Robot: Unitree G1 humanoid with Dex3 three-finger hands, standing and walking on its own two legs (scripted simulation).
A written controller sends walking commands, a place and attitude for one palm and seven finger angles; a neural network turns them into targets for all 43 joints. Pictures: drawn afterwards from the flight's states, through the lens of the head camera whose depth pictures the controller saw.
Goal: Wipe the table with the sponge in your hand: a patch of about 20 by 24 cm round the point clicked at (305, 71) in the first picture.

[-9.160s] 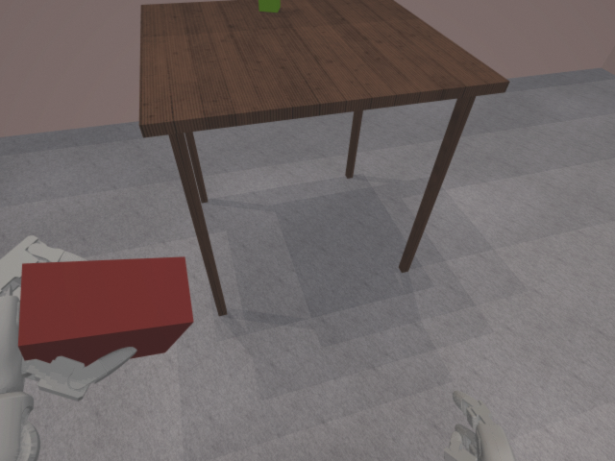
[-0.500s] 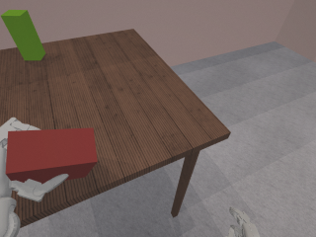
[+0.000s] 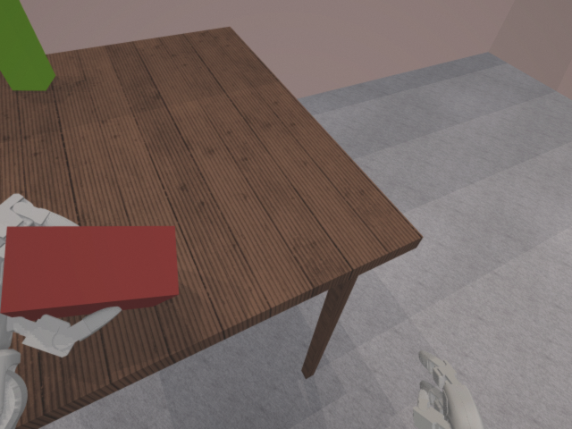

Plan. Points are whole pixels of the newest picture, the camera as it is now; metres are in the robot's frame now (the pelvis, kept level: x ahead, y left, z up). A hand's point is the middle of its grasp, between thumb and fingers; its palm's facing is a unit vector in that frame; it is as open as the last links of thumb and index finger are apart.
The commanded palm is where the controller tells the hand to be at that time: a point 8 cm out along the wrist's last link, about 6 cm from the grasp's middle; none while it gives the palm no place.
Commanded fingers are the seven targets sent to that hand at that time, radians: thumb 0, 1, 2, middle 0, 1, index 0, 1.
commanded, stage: shuffle to correct the standing spot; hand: left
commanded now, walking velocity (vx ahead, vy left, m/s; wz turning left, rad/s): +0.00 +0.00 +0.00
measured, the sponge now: (120, 274) +0.24 +0.20 +0.15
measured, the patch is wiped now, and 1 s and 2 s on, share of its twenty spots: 0.00 0.00 0.00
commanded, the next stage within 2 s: come to a stop and stand still in 0.52 s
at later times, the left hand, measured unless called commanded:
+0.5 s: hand (15, 320) +0.17 +0.26 +0.17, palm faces +0.45 -0.81 -0.36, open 10.5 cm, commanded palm +0.11 +0.29 +0.17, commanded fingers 0.00 0.10 1.30 -1.20 -1.60 -1.20 -1.60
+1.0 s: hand out of the picture +0.10 +0.28 +0.17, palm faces +0.40 -0.80 -0.45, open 10.5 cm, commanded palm +0.04 +0.31 +0.17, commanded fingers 0.00 0.10 1.30 -1.20 -1.60 -1.20 -1.60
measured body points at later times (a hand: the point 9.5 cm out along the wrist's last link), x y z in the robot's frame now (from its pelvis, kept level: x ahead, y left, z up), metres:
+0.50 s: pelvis -0.03 +0.00 -0.01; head +0.02 +0.03 +0.43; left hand +0.14 +0.30 +0.19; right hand +0.18 -0.20 -0.08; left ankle +0.00 +0.09 -0.74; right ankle +0.01 -0.14 -0.74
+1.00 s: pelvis -0.10 +0.01 +0.00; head -0.07 +0.03 +0.45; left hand +0.08 +0.32 +0.19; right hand +0.07 -0.20 -0.09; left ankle -0.02 +0.09 -0.74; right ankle -0.12 -0.10 -0.74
